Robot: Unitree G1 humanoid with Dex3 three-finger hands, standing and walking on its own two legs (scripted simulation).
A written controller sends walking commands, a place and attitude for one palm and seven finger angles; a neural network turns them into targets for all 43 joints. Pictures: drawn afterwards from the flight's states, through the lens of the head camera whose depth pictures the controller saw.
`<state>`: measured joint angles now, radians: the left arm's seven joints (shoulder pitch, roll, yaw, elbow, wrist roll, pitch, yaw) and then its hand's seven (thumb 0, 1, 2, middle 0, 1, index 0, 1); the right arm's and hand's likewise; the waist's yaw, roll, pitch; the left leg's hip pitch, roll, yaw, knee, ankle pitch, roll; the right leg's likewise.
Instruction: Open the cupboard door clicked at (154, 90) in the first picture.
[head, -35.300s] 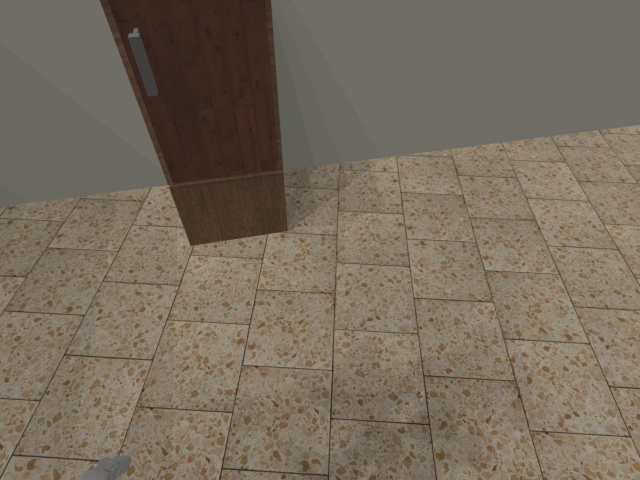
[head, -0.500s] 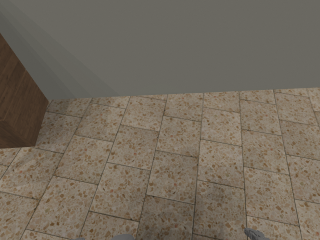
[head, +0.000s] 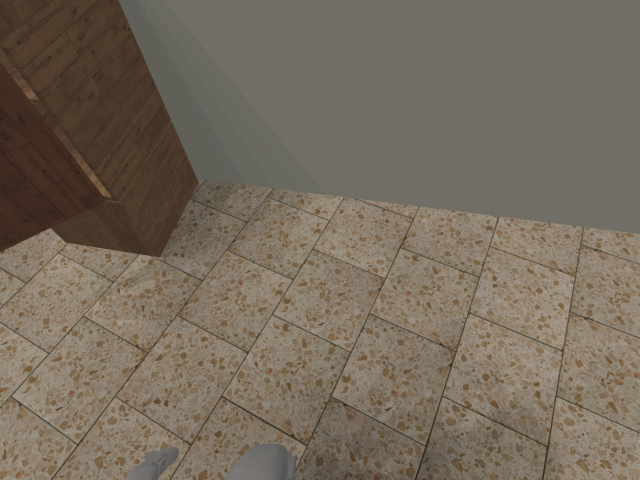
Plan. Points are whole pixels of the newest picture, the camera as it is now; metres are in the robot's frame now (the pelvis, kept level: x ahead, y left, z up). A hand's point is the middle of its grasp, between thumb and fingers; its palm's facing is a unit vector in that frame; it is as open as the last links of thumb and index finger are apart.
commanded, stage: turn to face it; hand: left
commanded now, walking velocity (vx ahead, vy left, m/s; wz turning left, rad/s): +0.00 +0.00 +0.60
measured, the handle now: out of the picture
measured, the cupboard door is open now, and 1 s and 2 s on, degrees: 48 48 48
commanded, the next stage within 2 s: take the last steps up to it in 0.86 s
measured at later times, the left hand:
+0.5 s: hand out of the picture +0.07 +0.24 -0.16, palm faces +0.30 -0.91 -0.29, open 7.4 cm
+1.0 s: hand out of the picture -0.02 +0.17 -0.19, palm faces +0.54 -0.81 -0.23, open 7.4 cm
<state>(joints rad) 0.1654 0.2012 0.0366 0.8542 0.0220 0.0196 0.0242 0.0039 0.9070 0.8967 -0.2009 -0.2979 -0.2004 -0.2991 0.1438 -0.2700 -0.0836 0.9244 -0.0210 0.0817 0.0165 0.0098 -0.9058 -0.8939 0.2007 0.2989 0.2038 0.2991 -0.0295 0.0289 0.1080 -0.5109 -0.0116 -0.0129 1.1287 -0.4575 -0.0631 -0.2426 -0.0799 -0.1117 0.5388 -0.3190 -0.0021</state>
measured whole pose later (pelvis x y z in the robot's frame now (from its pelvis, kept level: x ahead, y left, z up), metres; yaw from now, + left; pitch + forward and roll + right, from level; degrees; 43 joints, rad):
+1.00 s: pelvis +0.05 -0.02 -0.01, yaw +31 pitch +0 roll +1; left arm 0.22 0.24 0.05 0.97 0.02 0.07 0.02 0.01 0.91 0.90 -0.20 -0.30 -0.20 -0.30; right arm 0.11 -0.20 -0.02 0.92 -0.03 0.02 -0.01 0.01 -0.91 -0.89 0.20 0.30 0.20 0.30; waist 0.02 -0.06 0.10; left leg -0.30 -0.02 0.04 0.58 -0.29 0.03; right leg -0.37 -0.09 -0.06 0.97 -0.54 0.06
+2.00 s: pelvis +0.20 +0.20 +0.00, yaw +39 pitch +0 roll +3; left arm 0.11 0.18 0.05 0.94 0.03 0.00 -0.02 0.00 0.91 0.90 -0.20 -0.30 -0.20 -0.30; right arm 0.36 -0.19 -0.03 1.07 -0.04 -0.04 0.00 0.00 -0.92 -0.89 0.20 0.30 0.20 0.30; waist -0.03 0.00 0.03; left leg -0.08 -0.06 0.18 0.35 -0.28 0.06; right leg -0.45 -0.09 -0.09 0.69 -0.25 0.00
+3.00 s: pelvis +0.31 +0.34 +0.00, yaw +37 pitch +2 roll -2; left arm 0.15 0.23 0.05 0.97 0.02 0.06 0.01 0.00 0.91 0.90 -0.20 -0.30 -0.20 -0.30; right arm 0.25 -0.20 -0.05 1.05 -0.03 0.02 -0.02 0.00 -0.91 -0.89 0.20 0.30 0.21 0.30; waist -0.05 0.00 0.03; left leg -0.36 0.08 0.11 0.46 -0.14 0.01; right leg -0.24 -0.04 -0.05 0.59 -0.37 0.02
